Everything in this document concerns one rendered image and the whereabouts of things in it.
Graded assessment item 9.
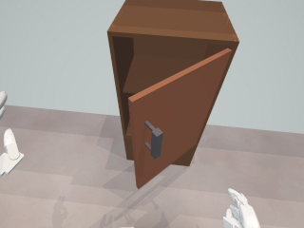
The robot right hand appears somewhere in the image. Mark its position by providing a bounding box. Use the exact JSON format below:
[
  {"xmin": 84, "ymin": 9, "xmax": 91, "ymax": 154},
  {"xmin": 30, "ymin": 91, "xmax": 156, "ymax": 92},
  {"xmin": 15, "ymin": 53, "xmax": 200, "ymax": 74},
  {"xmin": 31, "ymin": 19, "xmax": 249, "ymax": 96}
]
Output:
[{"xmin": 223, "ymin": 188, "xmax": 260, "ymax": 228}]

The handle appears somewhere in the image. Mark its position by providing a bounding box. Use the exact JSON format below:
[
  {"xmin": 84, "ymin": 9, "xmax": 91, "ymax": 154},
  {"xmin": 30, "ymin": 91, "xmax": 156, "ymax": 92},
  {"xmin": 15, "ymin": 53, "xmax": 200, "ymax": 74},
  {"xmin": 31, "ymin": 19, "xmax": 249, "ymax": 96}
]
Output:
[{"xmin": 144, "ymin": 121, "xmax": 163, "ymax": 159}]

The robot left hand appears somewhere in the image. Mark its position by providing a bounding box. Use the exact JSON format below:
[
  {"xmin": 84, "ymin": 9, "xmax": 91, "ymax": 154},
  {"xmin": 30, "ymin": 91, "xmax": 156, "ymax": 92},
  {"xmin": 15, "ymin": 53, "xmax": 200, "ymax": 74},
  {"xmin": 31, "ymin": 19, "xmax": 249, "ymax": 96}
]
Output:
[{"xmin": 0, "ymin": 91, "xmax": 24, "ymax": 178}]

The cupboard door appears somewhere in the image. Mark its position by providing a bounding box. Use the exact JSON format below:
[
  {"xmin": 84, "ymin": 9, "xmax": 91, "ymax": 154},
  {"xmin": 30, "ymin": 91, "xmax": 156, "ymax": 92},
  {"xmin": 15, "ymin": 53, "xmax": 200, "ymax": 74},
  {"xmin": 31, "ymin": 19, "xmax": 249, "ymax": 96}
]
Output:
[{"xmin": 127, "ymin": 48, "xmax": 232, "ymax": 189}]

